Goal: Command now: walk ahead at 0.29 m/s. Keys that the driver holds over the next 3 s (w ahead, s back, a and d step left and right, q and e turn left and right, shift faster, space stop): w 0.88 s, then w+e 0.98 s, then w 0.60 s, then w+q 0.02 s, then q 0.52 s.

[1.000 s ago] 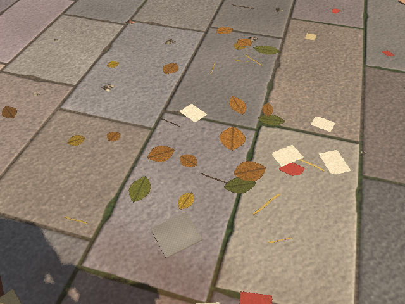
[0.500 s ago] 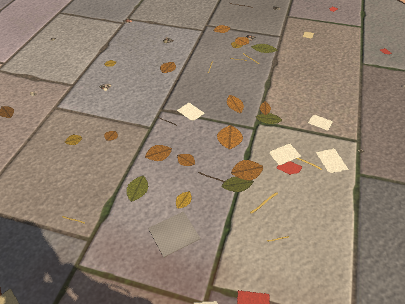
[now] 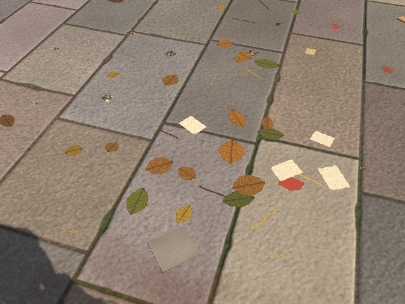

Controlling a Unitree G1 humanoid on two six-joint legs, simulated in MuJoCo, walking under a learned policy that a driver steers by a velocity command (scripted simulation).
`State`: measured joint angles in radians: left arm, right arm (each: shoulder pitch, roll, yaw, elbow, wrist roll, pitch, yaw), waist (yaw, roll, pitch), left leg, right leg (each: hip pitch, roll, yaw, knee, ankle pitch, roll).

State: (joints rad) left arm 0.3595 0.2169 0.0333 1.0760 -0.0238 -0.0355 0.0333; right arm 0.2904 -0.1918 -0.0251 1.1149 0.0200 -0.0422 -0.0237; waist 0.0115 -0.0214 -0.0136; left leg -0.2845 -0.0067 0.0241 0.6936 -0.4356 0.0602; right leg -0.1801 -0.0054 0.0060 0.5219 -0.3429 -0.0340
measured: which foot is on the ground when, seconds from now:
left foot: down 0.00-0.52, up 0.54-1.00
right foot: down 0.00-0.06, up 0.08-0.48, down 0.50-1.00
